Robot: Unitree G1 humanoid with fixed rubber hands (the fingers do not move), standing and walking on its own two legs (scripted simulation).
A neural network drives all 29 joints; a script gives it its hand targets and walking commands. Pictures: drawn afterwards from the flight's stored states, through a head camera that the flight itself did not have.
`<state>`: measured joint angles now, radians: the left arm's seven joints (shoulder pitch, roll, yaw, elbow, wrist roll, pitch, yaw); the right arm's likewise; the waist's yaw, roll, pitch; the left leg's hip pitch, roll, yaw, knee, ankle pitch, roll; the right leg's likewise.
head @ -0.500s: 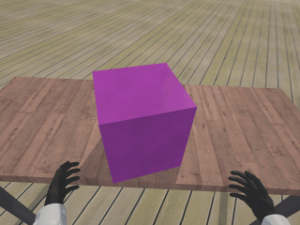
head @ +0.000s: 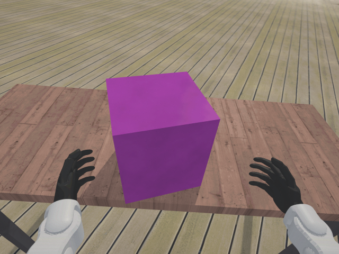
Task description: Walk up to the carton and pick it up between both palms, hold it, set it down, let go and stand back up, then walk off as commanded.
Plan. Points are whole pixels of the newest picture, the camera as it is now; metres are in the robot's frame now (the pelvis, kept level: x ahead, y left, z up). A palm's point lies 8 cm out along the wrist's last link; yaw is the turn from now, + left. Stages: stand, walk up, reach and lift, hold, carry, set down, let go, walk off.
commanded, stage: reach and lift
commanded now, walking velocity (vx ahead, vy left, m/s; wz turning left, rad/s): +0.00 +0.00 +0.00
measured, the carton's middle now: (156, 136) +0.39 +0.08 +0.09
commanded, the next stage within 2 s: none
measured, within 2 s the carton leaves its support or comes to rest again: neither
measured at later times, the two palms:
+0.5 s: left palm (64, 157) +0.25 +0.24 +0.16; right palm (273, 152) +0.33 -0.18 +0.15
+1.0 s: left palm (66, 120) +0.30 +0.25 +0.21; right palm (265, 111) +0.40 -0.16 +0.20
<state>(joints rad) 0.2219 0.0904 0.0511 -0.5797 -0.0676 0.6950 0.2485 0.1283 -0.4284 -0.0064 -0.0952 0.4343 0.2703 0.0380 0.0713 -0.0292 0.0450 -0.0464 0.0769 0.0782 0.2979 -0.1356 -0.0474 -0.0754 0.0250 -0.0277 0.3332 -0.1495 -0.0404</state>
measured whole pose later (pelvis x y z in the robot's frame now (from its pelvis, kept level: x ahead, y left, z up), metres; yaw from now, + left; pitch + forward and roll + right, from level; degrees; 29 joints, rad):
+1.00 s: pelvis +0.01 -0.01 +0.00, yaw +1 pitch -2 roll +0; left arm -0.42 0.17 0.29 -0.25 -0.08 1.01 0.19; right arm -0.64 -0.47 0.17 0.32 0.55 0.52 -0.06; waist 0.06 0.01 -0.07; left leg -0.13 0.09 0.05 0.30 -0.14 -0.07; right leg -0.15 0.04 -0.05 0.33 -0.16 -0.05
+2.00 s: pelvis +0.03 -0.01 +0.00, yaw +2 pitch +4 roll +0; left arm -0.59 0.15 0.27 0.05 -0.08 0.83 0.16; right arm -0.90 -0.42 0.21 0.63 0.52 0.43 -0.07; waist 0.11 0.03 -0.07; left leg -0.25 0.09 0.04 0.34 -0.16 -0.06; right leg -0.24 0.04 -0.06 0.32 -0.15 -0.04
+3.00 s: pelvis +0.02 -0.01 +0.00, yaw +4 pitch +3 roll -1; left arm -0.57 0.04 0.22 0.15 0.03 0.58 0.19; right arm -0.85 -0.16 0.09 0.71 0.33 0.26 -0.15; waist 0.12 0.02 0.02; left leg -0.26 0.09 -0.02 0.37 -0.16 -0.08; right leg -0.23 0.04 -0.11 0.35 -0.18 -0.05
